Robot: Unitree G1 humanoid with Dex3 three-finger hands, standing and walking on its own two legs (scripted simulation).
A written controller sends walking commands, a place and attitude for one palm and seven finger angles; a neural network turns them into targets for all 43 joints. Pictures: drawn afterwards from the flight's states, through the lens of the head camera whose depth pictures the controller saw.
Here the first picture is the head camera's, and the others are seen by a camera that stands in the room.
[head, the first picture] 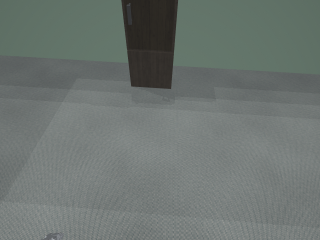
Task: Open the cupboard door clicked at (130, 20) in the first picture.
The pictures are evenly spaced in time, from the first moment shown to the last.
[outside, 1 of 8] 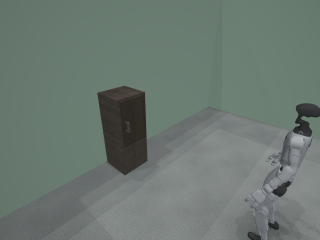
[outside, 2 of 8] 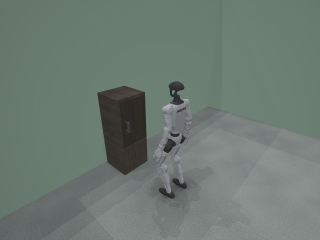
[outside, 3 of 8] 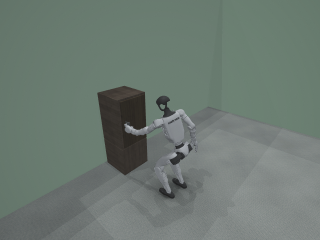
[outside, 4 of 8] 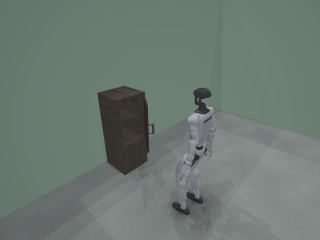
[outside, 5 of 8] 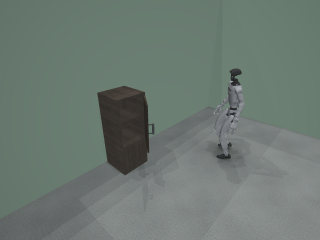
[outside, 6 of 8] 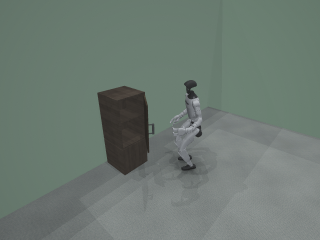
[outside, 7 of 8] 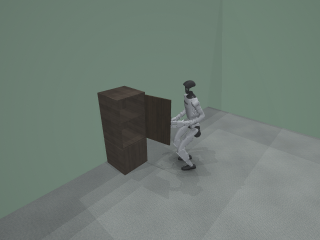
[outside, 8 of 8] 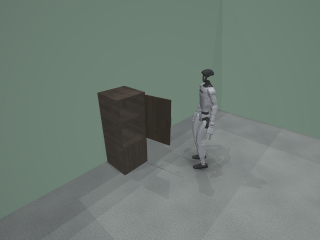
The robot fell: no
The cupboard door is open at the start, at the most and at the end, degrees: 0 100 100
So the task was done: yes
